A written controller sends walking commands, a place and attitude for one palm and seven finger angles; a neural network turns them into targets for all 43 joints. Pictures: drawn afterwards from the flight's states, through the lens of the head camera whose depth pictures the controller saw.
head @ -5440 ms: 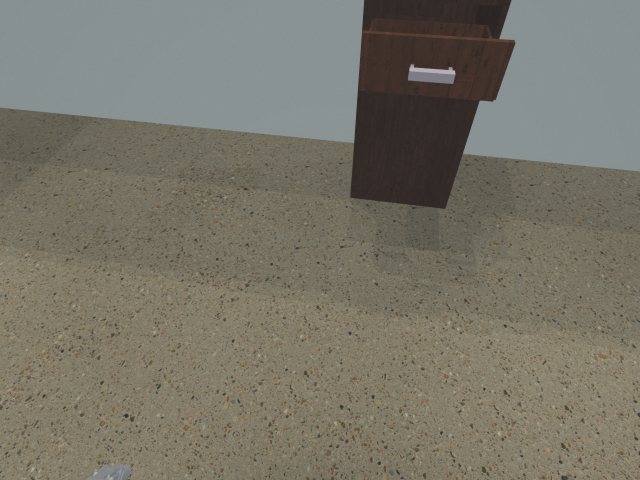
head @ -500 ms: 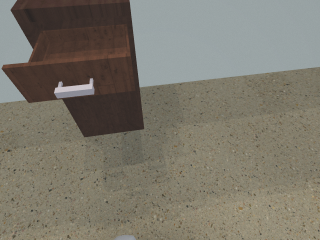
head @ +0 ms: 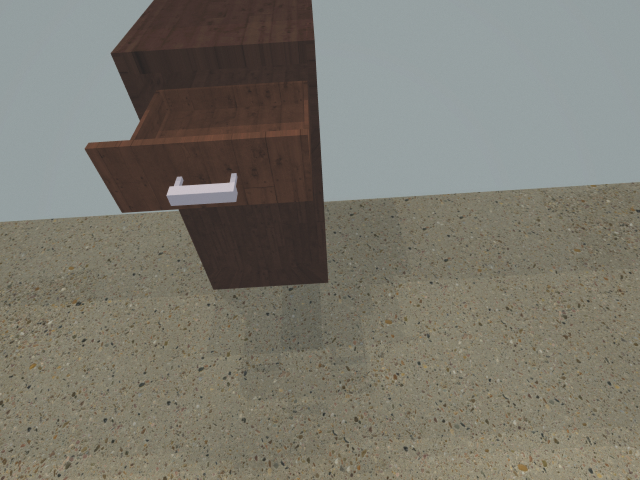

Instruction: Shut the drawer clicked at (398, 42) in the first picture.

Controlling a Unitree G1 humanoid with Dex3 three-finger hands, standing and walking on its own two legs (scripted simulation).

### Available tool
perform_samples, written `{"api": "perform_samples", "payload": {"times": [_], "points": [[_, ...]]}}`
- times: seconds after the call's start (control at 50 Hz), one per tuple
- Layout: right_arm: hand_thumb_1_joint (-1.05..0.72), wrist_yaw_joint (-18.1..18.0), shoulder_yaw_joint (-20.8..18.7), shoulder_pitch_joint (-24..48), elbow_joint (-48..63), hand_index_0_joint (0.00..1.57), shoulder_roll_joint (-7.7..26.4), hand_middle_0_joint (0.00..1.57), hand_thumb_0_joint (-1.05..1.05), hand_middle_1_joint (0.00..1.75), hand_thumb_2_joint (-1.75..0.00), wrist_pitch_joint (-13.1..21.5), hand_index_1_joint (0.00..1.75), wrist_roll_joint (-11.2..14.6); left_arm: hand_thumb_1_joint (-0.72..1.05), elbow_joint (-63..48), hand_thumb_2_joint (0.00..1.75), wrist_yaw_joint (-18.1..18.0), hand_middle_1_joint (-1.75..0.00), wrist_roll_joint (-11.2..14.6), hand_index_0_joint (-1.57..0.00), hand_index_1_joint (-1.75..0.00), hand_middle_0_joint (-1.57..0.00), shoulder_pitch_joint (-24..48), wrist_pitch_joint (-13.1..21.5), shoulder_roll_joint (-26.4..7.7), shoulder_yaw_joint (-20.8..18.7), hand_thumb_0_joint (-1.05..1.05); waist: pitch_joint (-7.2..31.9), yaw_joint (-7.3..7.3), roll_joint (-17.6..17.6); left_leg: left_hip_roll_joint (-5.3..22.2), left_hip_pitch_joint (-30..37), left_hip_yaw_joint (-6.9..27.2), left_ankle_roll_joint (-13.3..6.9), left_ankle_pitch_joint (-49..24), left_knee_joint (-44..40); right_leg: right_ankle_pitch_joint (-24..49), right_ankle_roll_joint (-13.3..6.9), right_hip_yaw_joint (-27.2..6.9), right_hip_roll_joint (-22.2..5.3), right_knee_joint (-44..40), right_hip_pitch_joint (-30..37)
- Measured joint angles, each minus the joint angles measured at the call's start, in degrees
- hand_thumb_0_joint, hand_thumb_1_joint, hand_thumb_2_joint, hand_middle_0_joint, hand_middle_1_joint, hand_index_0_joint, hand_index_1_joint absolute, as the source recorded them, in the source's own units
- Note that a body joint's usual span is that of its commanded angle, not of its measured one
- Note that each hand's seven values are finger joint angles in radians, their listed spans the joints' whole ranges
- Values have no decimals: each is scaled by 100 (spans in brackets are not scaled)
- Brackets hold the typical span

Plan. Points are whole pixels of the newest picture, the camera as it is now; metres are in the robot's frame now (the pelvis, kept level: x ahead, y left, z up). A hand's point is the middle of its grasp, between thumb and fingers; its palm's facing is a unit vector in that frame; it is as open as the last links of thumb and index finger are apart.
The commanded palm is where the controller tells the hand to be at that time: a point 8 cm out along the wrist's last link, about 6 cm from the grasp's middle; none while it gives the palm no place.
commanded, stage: take the last steps up to it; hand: left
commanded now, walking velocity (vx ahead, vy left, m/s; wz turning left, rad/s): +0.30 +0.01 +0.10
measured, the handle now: (204, 186) +0.61 +0.26 +0.01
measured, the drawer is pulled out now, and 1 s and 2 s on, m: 0.29 0.29 0.29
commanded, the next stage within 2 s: come to a stop and stand still in 0.88 s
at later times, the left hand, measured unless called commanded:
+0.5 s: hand out of the picture -0.01 +0.19 -0.17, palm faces +0.16 -0.98 -0.13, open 7.4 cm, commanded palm none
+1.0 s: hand (240, 338) +0.38 +0.18 -0.15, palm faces +0.03 -0.97 -0.24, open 7.4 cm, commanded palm none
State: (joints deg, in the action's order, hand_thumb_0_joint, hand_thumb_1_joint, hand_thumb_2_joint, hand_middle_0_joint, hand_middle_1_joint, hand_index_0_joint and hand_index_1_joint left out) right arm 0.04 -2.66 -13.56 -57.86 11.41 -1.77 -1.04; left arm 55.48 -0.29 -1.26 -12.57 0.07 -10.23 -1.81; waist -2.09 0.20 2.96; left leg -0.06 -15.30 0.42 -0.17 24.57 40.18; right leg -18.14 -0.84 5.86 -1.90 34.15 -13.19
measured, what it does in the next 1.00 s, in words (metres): walks ahead: left foot, then right foot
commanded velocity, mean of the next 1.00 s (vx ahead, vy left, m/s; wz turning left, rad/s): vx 0.23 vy -0.01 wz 0.01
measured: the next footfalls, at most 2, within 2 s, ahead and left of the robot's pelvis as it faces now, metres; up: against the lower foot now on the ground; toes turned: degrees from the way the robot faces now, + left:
left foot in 0.44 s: +0.18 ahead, +0.16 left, +0.00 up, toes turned +11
right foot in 0.92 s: +0.39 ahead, -0.09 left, +0.00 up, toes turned -8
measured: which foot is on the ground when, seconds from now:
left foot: up 0.00-0.42, down 0.44-0.92, up 0.94-1.00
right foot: down 0.00-0.44, up 0.46-0.90, down 0.92-1.00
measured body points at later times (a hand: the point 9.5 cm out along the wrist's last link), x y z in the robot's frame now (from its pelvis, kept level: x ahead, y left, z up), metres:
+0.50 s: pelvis +0.11 +0.05 +0.00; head +0.13 +0.07 +0.45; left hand -0.02 +0.24 -0.16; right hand +0.20 -0.17 -0.15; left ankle +0.14 +0.15 -0.73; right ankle +0.01 -0.09 -0.70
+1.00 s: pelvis +0.27 +0.00 -0.01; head +0.29 -0.03 +0.44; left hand +0.38 +0.23 -0.13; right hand +0.21 -0.21 -0.18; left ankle +0.16 +0.14 -0.67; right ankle +0.35 -0.08 -0.73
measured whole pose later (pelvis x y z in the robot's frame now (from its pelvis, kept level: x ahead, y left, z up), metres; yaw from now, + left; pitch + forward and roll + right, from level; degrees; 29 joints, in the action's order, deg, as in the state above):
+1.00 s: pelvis +0.27 +0.00 -0.01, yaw +1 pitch -2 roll +2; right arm -0.6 -2.7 -21.7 -65.8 8.2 0.6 -0.8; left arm 57.2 0.1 -0.8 -7.4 3.1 -8.9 -2.7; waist -4.6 2.2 2.4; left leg 4.1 -13.6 -3.7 0.4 29.2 58.4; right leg -13.4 -4.4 9.0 -3.1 36.8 -21.2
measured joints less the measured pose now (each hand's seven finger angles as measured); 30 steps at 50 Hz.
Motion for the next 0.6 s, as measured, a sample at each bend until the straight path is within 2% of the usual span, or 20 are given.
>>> {"api": "perform_samples", "payload": {"times": [0.02, 0.06, 0.14, 0.26, 0.38, 0.44, 0.48, 0.5, 0.54, 0.6], "points": [[-90, 26, -22, -66, -66, 20, 27, 20, 0, 30, -89, -43, 30, -13, 91, -2, 90, -1, -29, 4, -20, -30, -20, -84, 50, 67, 23, 0, 47, -23, 32, -7, -214, 25, -23, 132, 532, -38, -81, 54, 6, -33, 63], [-90, 87, -65, -146, -180, 20, 68, 20, 0, 30, -89, -98, 30, -43, 91, 41, 90, -16, -29, 8, -20, -30, -20, -316, 125, 181, 45, 0, 139, -73, 24, 20, -626, -13, -42, -93, 1418, -20, -137, 74, 8, -300, 238], [-90, 128, -140, -272, -254, 20, 97, 20, 1, 30, -89, -31, 30, -74, 91, 319, 90, -53, -30, 18, -20, -30, -20, -728, 182, 315, 59, 0, 200, -22, -33, 257, -1153, -114, 59, -894, 2031, 239, -126, 145, 13, -996, 642], [-91, 132, -159, -310, -368, 19, 58, 19, 0, 30, -89, 1, 30, -58, 91, 709, 90, -46, -30, 7, -20, -30, -20, -1200, 278, 443, 80, 1, 151, -102, -121, 553, -1340, -231, 167, -1213, 1424, 295, -77, 256, 14, -1498, 1017], [-91, 158, -89, -22, -360, 19, -109, 19, 1, 30, -89, 94, 30, -27, 91, 1020, 90, -49, -30, -23, -20, -30, -20, -1486, 259, 434, 37, 1, 40, -308, -275, 533, -969, -526, 33, -964, 118, -34, 118, 313, -104, -1378, 1190], [-91, 130, -31, 132, -228, 19, -178, 19, 1, 30, -89, 295, 30, -31, 91, 1127, 90, -42, -30, 5, -20, -30, -20, -1627, 201, 410, -2, 1, 13, -341, -331, 416, -396, -720, -77, -1089, -796, -494, 254, 274, -202, -786, 1098], [-91, 62, -11, 262, -155, 20, -276, 19, 0, 30, -89, 461, 30, -52, 91, 1194, 90, -28, -30, 36, -20, -30, -20, -1555, 100, 360, -16, 1, -76, -288, -467, 327, -371, -832, -141, -942, -571, -929, 128, 68, -351, 534, 588], [-91, 12, -13, 282, -116, 20, -317, 19, 0, 30, -89, 522, 30, -39, 91, 1203, 90, -31, -30, 38, -20, -30, -20, -1480, 45, 333, -21, 1, -102, -269, -494, 318, -307, -885, -161, -850, -497, -1065, 65, -91, -324, 1338, 253], [-93, -90, -56, 251, -57, 20, -335, 20, -1, 30, -89, 594, 30, -12, 91, 1182, 90, -15, -29, 32, -20, -30, -20, -1284, -13, 274, -63, 1, -78, -197, -507, 292, -53, -967, -171, -807, -663, -866, -5, -210, -294, 2559, -387], [-95, -156, -55, 67, -104, 20, -310, 20, -2, 30, -89, 636, 30, -10, 91, 987, 90, 26, -29, -7, -20, -30, -20, -875, -14, 130, -144, 1, 8, -128, -537, 190, 386, -1006, -174, -942, -1216, -279, 29, -180, -378, 3067, -1090]]}}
